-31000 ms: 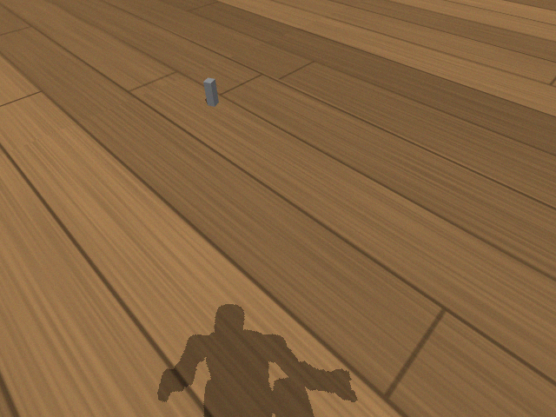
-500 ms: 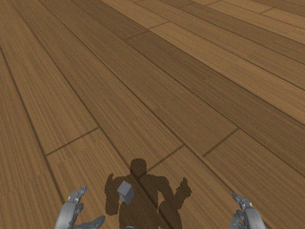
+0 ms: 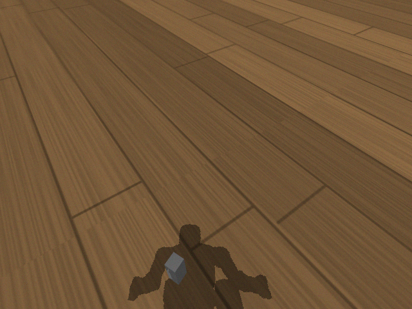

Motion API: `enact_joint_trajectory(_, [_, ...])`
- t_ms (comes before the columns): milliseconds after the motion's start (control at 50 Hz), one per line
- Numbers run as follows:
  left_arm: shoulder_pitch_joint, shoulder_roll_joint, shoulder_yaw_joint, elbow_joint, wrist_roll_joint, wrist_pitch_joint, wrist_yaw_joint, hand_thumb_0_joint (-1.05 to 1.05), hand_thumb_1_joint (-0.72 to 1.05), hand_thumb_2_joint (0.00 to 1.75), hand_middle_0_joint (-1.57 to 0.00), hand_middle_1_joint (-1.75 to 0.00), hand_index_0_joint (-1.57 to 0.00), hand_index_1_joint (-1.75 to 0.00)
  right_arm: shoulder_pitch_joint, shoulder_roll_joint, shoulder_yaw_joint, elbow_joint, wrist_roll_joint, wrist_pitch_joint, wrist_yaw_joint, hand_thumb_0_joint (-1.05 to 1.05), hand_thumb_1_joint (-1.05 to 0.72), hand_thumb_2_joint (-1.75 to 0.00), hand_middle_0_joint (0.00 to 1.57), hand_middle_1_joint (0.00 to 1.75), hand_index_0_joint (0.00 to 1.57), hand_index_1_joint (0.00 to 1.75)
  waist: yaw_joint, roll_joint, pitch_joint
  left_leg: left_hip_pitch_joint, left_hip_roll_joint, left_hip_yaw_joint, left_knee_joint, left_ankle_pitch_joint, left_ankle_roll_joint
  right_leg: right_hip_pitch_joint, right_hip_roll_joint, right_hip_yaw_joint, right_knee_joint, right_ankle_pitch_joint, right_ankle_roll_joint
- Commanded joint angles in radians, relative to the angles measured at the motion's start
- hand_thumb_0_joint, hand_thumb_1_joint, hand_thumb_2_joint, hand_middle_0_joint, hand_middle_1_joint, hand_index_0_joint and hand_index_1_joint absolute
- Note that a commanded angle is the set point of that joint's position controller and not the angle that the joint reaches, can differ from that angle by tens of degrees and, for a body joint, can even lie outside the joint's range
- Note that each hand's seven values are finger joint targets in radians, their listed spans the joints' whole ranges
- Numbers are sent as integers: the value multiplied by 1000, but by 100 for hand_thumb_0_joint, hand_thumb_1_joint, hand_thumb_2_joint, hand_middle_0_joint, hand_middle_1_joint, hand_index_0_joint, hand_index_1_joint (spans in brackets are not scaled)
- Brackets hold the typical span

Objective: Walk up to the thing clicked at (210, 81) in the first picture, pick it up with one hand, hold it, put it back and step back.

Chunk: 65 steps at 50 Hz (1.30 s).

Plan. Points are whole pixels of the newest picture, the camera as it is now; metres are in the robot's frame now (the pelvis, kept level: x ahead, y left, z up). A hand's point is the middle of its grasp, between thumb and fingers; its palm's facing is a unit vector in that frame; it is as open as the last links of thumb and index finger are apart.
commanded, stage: stand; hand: left
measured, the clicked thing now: (176, 268) +0.42 +0.17 -0.68
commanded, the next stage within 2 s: step back in 1.64 s
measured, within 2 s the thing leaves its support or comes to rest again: neither
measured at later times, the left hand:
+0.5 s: hand out of the picture +0.04 +0.24 -0.15, palm faces +0.01 -0.94 -0.34, open 7.3 cm
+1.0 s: hand out of the picture +0.08 +0.23 -0.15, palm faces +0.00 -0.94 -0.34, open 7.3 cm
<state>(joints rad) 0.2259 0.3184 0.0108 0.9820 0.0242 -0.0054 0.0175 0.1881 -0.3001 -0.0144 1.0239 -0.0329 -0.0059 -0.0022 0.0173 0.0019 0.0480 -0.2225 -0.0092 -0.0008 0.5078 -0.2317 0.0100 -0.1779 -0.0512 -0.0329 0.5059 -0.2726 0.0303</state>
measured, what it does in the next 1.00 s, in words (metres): stands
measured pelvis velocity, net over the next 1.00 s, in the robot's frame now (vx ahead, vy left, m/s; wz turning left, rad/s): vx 0.01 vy -0.01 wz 0.00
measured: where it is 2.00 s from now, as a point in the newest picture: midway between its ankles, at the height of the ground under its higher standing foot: outside the picture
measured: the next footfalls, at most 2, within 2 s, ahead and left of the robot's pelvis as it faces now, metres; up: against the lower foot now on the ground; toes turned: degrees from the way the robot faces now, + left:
left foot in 1.92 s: +0.00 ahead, +0.12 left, +0.00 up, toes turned -1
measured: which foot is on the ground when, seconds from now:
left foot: down 0.00-1.00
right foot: down 0.00-1.00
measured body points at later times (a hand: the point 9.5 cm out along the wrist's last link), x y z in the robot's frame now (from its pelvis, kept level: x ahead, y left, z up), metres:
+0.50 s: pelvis -0.01 -0.01 +0.01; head -0.01 -0.01 +0.46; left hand +0.04 +0.29 -0.13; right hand +0.05 -0.30 -0.13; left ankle +0.03 +0.11 -0.74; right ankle +0.00 -0.14 -0.74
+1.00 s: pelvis +0.01 -0.01 +0.01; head +0.02 -0.02 +0.46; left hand +0.08 +0.28 -0.12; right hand +0.08 -0.30 -0.13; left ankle +0.03 +0.11 -0.74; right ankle +0.00 -0.14 -0.74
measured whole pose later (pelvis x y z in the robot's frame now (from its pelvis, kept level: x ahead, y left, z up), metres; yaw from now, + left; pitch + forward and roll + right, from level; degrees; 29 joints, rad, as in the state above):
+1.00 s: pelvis +0.01 -0.01 +0.01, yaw +0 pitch -2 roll +0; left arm 0.11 0.32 0.01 1.16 0.01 -0.01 0.00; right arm 0.12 -0.33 0.00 1.16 -0.02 -0.01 0.00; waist 0.01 0.01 0.05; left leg -0.13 0.00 -0.01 0.32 -0.15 -0.01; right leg -0.09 -0.04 -0.04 0.34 -0.21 0.02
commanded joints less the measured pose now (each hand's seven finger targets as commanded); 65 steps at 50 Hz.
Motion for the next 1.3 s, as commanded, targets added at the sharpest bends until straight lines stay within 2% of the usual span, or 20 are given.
enact_joint_trajectory(0, [-56,190,34,-17,-1,-29,18,0,90,90,-20,-30,-20,-30,-56,-199,-45,-27,6,-25,-19,0,-90,-90,20,30,20,30,-10,0,-43,49,102,-118,-146,135,20,22,-70,87,-145,104,-50])
enact_joint_trajectory(20, [-61,192,32,-4,-1,-28,16,0,90,90,-20,-30,-20,-30,-57,-202,-44,-17,7,-21,-18,0,-90,-90,20,30,20,30,-12,-4,-22,30,98,-121,-170,70,17,19,-65,84,-159,58,-48])
enact_joint_trajectory(40, [-70,197,34,4,-1,-27,17,0,90,90,-20,-30,-20,-30,-55,-203,-44,-11,6,-22,-18,0,-90,-90,20,30,20,30,-14,7,-41,45,102,-121,-179,65,20,35,-69,86,-160,68,-49])
enact_joint_trajectory(80, [-70,195,31,30,1,-22,15,0,90,90,-20,-30,-20,-30,-74,-205,-43,3,7,-19,-18,0,-90,-90,20,30,20,30,-8,22,11,23,106,-134,-213,5,15,9,-62,78,-170,26,-46])
enact_joint_trajectory(200, [-78,196,29,76,2,-26,10,0,90,90,-20,-30,-20,-30,-83,-199,-42,38,10,-15,-12,0,-90,-90,20,30,20,30,-8,-4,12,27,103,-129,-226,0,12,19,-68,84,-207,-5,-43])
enact_joint_trajectory(240, [-89,202,31,85,0,-25,9,0,90,90,-20,-30,-20,-30,-78,-196,-40,45,9,-12,-12,0,-90,-90,20,30,20,30,-10,2,3,15,103,-130,-238,-41,11,23,-68,85,-212,-29,-41])
enact_joint_trajectory(340, [-97,202,27,102,1,-29,10,0,90,90,-20,-30,-20,-30,-82,-201,-38,58,13,-11,-8,0,-90,-90,20,30,20,30,-14,-16,2,42,99,-122,-217,12,13,10,-79,96,-243,-41,-40])
enact_joint_trajectory(420, [-115,208,29,109,-4,-31,9,0,90,90,-20,-30,-20,-30,-87,-204,-34,66,12,-16,-11,0,-90,-90,20,30,20,30,-13,-1,-35,66,110,-119,-218,75,13,46,-85,95,-227,60,-41])
enact_joint_trajectory(520, [-112,212,28,126,-3,-24,6,0,90,90,-20,-30,-20,-30,-90,-214,-31,75,15,-12,-12,0,-90,-90,20,30,20,30,-12,-12,8,53,110,-122,-236,29,10,13,-77,90,-239,-9,-44])
enact_joint_trajectory(560, [-117,204,26,123,-4,-24,5,0,90,90,-20,-30,-20,-30,-95,-214,-30,75,16,-16,-12,0,-90,-90,20,30,20,30,-11,2,-17,69,114,-120,-233,69,9,33,-79,88,-230,39,-45])
enact_joint_trajectory(620, [-120,208,26,128,-4,-25,6,0,90,90,-20,-30,-20,-30,-87,-216,-29,84,15,-11,-11,0,-90,-90,20,30,20,30,-14,-13,-9,53,111,-113,-230,51,10,34,-79,92,-244,6,-41])
enact_joint_trajectory(680, [-125,210,26,128,-7,-26,6,0,90,90,-20,-30,-20,-30,-95,-218,-29,86,14,-13,-13,0,-90,-90,20,30,20,30,-13,10,-45,70,117,-110,-227,93,11,67,-85,90,-235,79,-42])
enact_joint_trajectory(720, [-124,214,28,131,-6,-26,6,0,90,90,-20,-30,-20,-30,-90,-220,-29,87,16,-14,-12,0,-90,-90,20,30,20,30,-16,-6,-36,67,114,-110,-237,79,10,59,-83,90,-240,57,-43])
enact_joint_trajectory(780, [-133,207,27,130,-8,-28,5,0,90,90,-20,-30,-20,-30,-99,-218,-25,87,17,-20,-13,0,-90,-90,20,30,20,30,-14,-8,-52,93,122,-109,-231,171,8,76,-88,88,-229,149,-43])
enact_joint_trajectory(860, [-134,210,30,135,-10,-24,2,0,90,90,-20,-30,-20,-30,-98,-231,-26,93,17,-21,-15,0,-90,-90,20,30,20,30,-14,8,-33,84,120,-109,-249,123,3,64,-80,83,-234,118,-40])
enact_joint_trajectory(920, [-141,210,31,132,-9,-25,3,0,90,90,-20,-30,-20,-30,-99,-224,-25,90,17,-20,-15,0,-90,-90,20,30,20,30,-16,-18,-38,93,124,-107,-244,163,4,69,-83,79,-234,135,-38])
enact_joint_trajectory(940, [-142,205,30,129,-8,-27,4,0,90,90,-20,-30,-20,-30,-110,-227,-26,87,16,-22,-15,0,-90,-90,20,30,20,30,-11,-11,-56,108,130,-104,-232,224,6,87,-89,82,-231,189,-38])
enact_joint_trajectory(1020, [-137,201,31,128,-10,-29,4,0,90,90,-20,-30,-20,-30,-109,-238,-28,87,19,-25,-18,0,-90,-90,20,30,20,30,-13,-4,-95,141,134,-97,-211,304,11,117,-94,80,-225,282,-33])
enact_joint_trajectory(1160, [-153,212,34,123,-10,-29,6,0,90,90,-20,-30,-20,-30,-119,-229,-24,86,19,-20,-14,0,-90,-90,20,30,20,30,-19,-14,-62,124,129,-94,-230,241,-2,98,-89,74,-247,234,-31])
enact_joint_trajectory(1280, [-150,217,36,117,-11,-30,4,0,90,90,-20,-30,-20,-30,-122,-238,-25,82,19,-20,-16,0,-90,-90,20,30,20,30,-18,2,-87,142,136,-88,-221,270,3,116,-94,81,-241,270,-35])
